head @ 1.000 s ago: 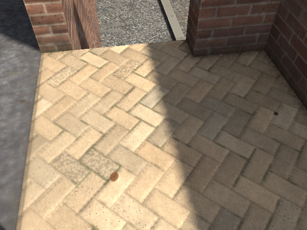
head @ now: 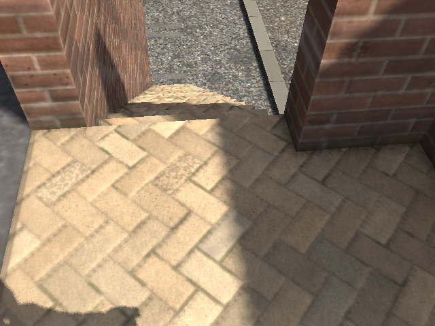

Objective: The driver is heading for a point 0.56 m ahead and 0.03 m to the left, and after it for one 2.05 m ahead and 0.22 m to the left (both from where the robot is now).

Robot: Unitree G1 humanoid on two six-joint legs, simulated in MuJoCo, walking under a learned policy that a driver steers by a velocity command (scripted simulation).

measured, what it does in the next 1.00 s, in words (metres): walks ahead: right foot, then left foot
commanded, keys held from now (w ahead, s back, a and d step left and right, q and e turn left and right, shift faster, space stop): w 0.44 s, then w+q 0.56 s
